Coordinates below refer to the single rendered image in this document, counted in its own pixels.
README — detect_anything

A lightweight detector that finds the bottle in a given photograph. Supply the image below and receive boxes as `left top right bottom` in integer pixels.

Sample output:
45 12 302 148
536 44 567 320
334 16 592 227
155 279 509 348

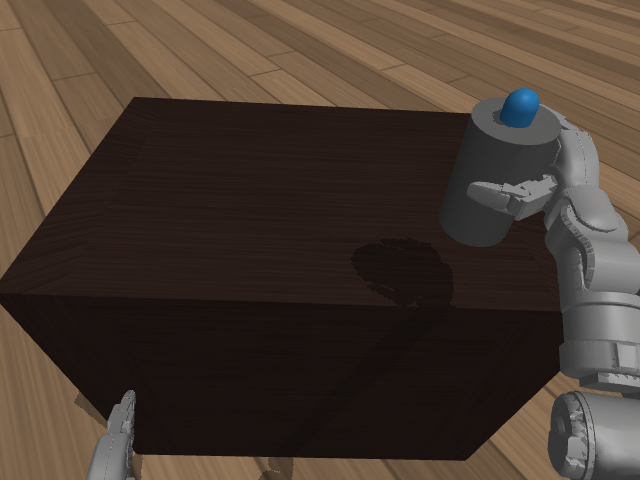
439 88 561 247

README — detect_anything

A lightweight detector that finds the left robot hand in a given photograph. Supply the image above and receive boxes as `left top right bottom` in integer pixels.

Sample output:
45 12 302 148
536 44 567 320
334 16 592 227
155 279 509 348
86 390 136 480

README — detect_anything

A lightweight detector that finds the right robot arm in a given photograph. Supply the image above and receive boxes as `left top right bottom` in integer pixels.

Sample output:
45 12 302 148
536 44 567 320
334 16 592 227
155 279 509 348
544 185 640 480

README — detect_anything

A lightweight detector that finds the right robot hand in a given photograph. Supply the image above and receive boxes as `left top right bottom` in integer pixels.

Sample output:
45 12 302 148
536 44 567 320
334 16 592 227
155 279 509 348
467 104 600 221

